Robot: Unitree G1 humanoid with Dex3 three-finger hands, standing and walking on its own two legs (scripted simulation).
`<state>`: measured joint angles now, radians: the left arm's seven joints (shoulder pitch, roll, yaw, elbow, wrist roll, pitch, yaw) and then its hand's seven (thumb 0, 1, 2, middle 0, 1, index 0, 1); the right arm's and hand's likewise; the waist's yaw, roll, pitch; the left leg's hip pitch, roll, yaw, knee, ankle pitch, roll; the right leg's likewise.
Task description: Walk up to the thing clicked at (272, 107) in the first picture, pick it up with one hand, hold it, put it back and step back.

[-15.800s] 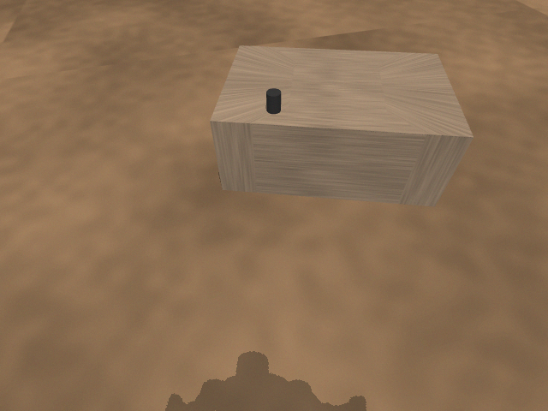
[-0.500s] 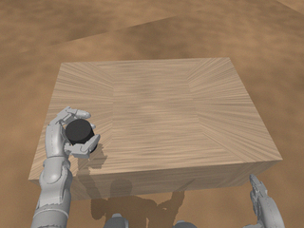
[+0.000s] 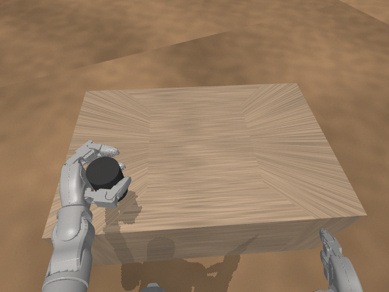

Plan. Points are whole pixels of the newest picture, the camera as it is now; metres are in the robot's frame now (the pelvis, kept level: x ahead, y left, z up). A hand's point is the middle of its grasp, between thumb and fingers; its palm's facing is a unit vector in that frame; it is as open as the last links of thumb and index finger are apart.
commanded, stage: hold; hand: left
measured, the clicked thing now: (108, 180) +0.34 +0.18 +0.04
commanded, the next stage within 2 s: none
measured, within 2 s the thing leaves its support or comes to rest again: neither
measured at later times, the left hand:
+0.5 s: hand (104, 184) +0.32 +0.17 +0.07, palm faces +0.15 -0.99 +0.01, open 8.5 cm
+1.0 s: hand (103, 182) +0.32 +0.17 +0.07, palm faces +0.15 -0.99 +0.02, open 8.5 cm
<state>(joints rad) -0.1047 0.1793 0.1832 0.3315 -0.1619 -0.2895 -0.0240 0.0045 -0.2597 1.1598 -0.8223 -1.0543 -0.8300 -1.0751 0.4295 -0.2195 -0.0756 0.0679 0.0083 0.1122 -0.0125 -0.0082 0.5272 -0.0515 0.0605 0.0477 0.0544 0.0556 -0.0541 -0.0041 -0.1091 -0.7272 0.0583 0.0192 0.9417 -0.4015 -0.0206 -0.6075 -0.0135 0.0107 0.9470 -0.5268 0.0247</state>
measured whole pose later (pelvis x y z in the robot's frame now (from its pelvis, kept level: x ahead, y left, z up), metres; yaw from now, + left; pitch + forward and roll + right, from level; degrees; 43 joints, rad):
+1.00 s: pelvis -0.01 +0.00 +0.01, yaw +0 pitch +8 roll +0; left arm -0.06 0.17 0.17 0.28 -0.17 -0.25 -0.01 0.00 -0.26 1.16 -0.82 -1.06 -0.83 -1.08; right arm 0.38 -0.22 -0.10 0.21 0.02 0.06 -0.03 -0.01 0.52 -0.06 0.06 0.05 0.05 0.06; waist -0.04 0.00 -0.08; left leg -0.66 0.05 0.02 0.88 -0.36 -0.02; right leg -0.54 -0.02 0.01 0.89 -0.49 0.03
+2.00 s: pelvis -0.01 +0.00 +0.01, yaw +0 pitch +8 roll +0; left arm -0.06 0.16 0.16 0.29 -0.17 -0.27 -0.02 0.00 -0.26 1.16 -0.82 -1.06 -0.83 -1.08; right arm 0.36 -0.22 -0.09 0.26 0.01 0.03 -0.03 -0.01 0.52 -0.06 0.06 0.05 0.05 0.06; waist -0.04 0.00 -0.08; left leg -0.64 0.05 0.02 0.86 -0.36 -0.02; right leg -0.53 -0.02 0.01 0.87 -0.49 0.02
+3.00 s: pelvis -0.02 +0.00 -0.04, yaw +0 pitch +19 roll -2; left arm -0.43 0.31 0.34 0.87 -0.13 -0.57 -0.07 0.00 -0.26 1.16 -0.83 -1.04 -0.83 -1.07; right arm 0.41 -0.25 -0.07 -0.01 -0.05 0.01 0.05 -0.01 0.52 -0.05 0.06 0.05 0.06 0.06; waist -0.16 -0.05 -0.11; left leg -1.04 0.07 -0.02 1.14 -0.43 -0.02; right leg -0.91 0.01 -0.01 1.14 -0.57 0.02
